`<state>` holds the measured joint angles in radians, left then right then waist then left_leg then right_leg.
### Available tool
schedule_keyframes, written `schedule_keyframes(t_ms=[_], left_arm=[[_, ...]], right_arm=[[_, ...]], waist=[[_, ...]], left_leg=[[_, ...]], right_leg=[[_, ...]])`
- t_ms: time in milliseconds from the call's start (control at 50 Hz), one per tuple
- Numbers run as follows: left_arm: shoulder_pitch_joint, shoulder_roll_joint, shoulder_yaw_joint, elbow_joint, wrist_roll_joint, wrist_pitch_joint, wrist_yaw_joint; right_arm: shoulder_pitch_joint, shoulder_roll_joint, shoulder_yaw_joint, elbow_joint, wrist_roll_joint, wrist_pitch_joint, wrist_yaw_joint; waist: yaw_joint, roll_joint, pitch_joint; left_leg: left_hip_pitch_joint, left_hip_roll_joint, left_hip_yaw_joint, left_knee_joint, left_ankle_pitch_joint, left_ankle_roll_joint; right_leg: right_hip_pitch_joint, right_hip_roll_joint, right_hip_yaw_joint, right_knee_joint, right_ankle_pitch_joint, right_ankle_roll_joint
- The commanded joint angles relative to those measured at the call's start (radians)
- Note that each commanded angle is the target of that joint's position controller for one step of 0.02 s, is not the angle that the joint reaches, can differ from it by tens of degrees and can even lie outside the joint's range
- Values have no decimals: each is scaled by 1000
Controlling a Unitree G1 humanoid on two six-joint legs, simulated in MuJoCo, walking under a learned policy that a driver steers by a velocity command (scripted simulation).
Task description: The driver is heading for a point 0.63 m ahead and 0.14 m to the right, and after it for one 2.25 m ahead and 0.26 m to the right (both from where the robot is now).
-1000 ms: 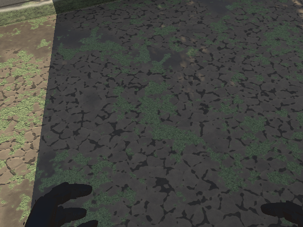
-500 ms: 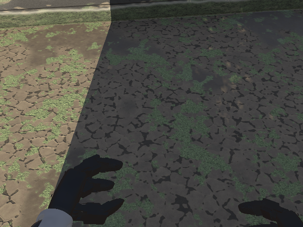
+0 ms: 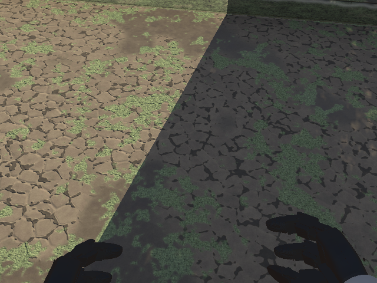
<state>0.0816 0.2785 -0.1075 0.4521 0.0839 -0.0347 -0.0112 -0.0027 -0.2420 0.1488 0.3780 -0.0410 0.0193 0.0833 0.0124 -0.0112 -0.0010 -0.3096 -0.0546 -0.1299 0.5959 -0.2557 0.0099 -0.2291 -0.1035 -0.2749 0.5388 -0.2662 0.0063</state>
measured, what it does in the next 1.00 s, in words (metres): stands, turning right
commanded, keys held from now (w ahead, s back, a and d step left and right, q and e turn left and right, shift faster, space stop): w+e+shift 0.36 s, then e+shift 0.20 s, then q+shift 0.22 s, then shift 0.22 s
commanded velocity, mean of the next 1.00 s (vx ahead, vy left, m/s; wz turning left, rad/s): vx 0.58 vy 0.00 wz -0.37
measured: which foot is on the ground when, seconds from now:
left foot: down 0.00-1.00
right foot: down 0.00-1.00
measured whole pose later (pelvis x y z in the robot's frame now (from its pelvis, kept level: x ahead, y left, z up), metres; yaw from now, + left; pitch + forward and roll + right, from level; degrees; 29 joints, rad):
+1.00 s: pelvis +0.03 +0.01 +0.01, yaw -22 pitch +0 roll +0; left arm 0.22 0.19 -0.06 0.60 0.04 0.06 -0.01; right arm 0.28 -0.22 0.07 0.63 -0.04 0.10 -0.01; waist -0.01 -0.01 -0.02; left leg -0.20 -0.03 -0.09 0.50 -0.30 0.01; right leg -0.28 0.01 0.05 0.49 -0.21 0.00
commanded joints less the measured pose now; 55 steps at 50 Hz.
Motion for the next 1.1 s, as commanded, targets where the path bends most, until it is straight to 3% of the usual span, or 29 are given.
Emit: schedule_keyframes(t_ms=[20, 140, 260, 360, 440, 480, 500, 520, 540, 560, 580, 620, 640, 660, 680, 700, 720, 740, 760, 780, 800, 820, 840, 860, 880, 900, 920, 1000, 1100], left_arm=[[-194, 86, 5, -149, -10, -21, 1], [-191, 88, -10, -154, -22, 4, -10], [-214, 95, -4, -165, -31, 19, -29], [-215, 111, 13, -175, -37, 34, -27], [-146, 155, 59, -150, -69, 65, -21], [-118, 166, 81, -149, -90, 90, -16], [-101, 148, 81, -157, -75, 97, -22], [-68, 150, 92, -147, -73, 105, -21], [-47, 153, 104, -141, -76, 114, -18], [-27, 165, 120, -130, -96, 120, -8], [0, 193, 133, -118, -105, 129, 8], [15, 195, 127, -130, -83, 129, 5], [29, 169, 117, -113, -74, 117, 3], [-4, 111, 98, -97, -73, 109, 9], [-39, 60, 83, -75, -77, 106, 15], [-56, 5, 66, -45, -78, 109, 20], [-55, -11, 61, -19, -66, 115, 21], [-34, 2, 67, 4, -56, 121, 21], [-22, 46, 85, 15, -63, 120, 23], [5, 83, 104, 23, -68, 118, 30], [13, 81, 102, 30, -72, 119, 33], [20, 55, 96, 15, -73, 123, 32], [20, 37, 92, 17, -72, 118, 36], [27, 13, 87, 26, -68, 111, 39], [35, -6, 81, 40, -63, 105, 42], [65, -37, 70, 38, -38, 95, 23], [75, -33, 70, 51, -33, 89, 11], [76, -26, 68, 78, -49, 74, -14], [106, 2, 73, 108, -51, 71, -13]], right_arm=[[-185, -91, -28, -122, -13, -45, 3], [-200, -80, -4, -121, -38, -66, 8], [-217, -90, -6, -128, -45, -79, -1], [-175, -135, -44, -98, -56, -69, -41], [-64, -184, -102, -1, -28, -36, -81], [-23, -190, -127, 50, -28, -9, -97], [-66, -182, -128, 47, -36, 6, -98], [-35, -185, -141, 73, -37, 18, -103], [-6, -189, -153, 96, -36, 27, -109], [1, -196, -161, 114, -20, 22, -119], [53, -181, -162, 143, -9, 13, -131], [-60, -132, -142, 92, 28, -7, -126], [-77, -149, -146, 84, 53, -20, -116], [-23, -176, -153, 104, 61, -19, -107], [60, -170, -149, 133, 51, -16, -104], [130, -127, -133, 163, 39, -13, -97], [170, -82, -114, 182, 23, -13, -85], [205, -71, -108, 206, 17, -14, -74], [242, -91, -113, 215, 18, -18, -72], [232, -128, -121, 202, 8, -7, -75], [224, -146, -120, 178, -2, 1, -78], [181, -187, -130, 166, 11, 8, -86], [154, -182, -133, 158, 23, 16, -93], [155, -150, -125, 157, 23, 23, -100], [176, -133, -123, 159, 24, 29, -105], [160, -113, -114, 146, 5, 41, -95], [183, -112, -117, 151, 6, 49, -93], [234, -86, -112, 166, -2, 79, -96], [216, -63, -103, 168, -2, 85, -100]], waist=[[-42, 52, -138], [-50, 41, -136], [-36, 48, -155], [-28, 57, -157], [-21, 7, -167], [-18, -4, -142], [13, 5, -85], [15, 18, -116], [13, 22, -135], [15, 9, -126], [3, -85, -190], [43, -265, -126], [46, -232, -129], [8, -170, -155], [-35, -133, -174], [-60, -121, -185], [-64, -125, -176], [-57, -122, -172], [-67, -104, -164], [-37, -99, -115], [-23, -45, -79], [23, 106, -1], [34, 201, 56], [33, 218, 56], [23, 192, 41], [37, 155, 24], [16, 121, 4], [-27, 20, -9], [-30, -9, -35]], left_leg=[[-74, 137, -147, -167, -63, -9], [8, 175, -65, -141, 24, -24], [66, 219, 2, -131, 130, -22], [199, 232, 73, -112, 200, 3], [253, 247, 153, -93, 213, 45], [219, 269, 186, -85, 140, 75], [175, 299, 210, -81, 234, 86], [172, 318, 223, -58, 236, 96], [160, 329, 235, -27, 204, 99], [113, 316, 256, 21, 153, 88], [84, 255, 258, 113, -106, 65], [-130, 58, 208, 372, -459, 0], [-279, 56, 85, 518, -464, -13], [-299, 77, 10, 558, -391, -27], [-256, 101, -20, 497, -354, -35], [-173, 125, -36, 341, -356, -35], [-68, 132, 9, 186, -333, -21], [47, 106, 64, 99, -225, -7], [138, 79, 93, 4, -90, 16], [120, 49, 95, 17, -52, 30], [77, 90, 16, -71, -53, 59], [-70, 132, -110, -190, -197, 103], [-144, 158, -165, -268, -260, 123], [-143, 164, -174, -293, -255, 121], [-106, 155, -164, -288, -212, 114], [-78, 164, -176, -284, -99, 124], [-26, 153, -160, -272, -62, 123], [116, 116, -111, -260, 18, 116], [187, 93, -74, -262, 153, 97]], right_leg=[[155, -113, 259, -142, 35, -7], [73, -87, 344, -164, 24, -19], [-18, -41, 421, -102, 37, -15], [-170, -12, 439, -48, 82, -30], [-210, 16, 446, 69, 222, -39], [-238, 31, 446, 128, 261, -47], [-265, 43, 405, 171, 342, -35], [-251, 48, 403, 199, 336, -45], [-239, 50, 411, 215, 334, -63], [-225, 51, 427, 206, 355, -82], [-178, 18, 573, 102, 221, -148], [-121, -79, 913, -204, 16, -280], [-41, -131, 972, -234, -35, -318], [-47, -136, 897, -181, -11, -310], [-67, -117, 783, -139, 19, -268], [-81, -81, 682, -121, 7, -210], [-103, -46, 607, -136, -20, -165], [-128, -32, 574, -155, -68, -149], [-144, -27, 556, -169, -149, -134], [-141, 2, 527, -158, -178, -122], [-127, 24, 520, -124, -230, -102], [-110, 78, 442, -78, -230, -66], [-85, 100, 390, -27, -160, -47], [-59, 102, 369, -12, -99, -43], [-54, 103, 361, -17, -66, -46], [-19, 84, 385, -38, -9, -62], [-24, 79, 386, -64, 17, -73], [-45, 63, 401, -165, 81, -75], [-2, 51, 400, -211, 186, -78]])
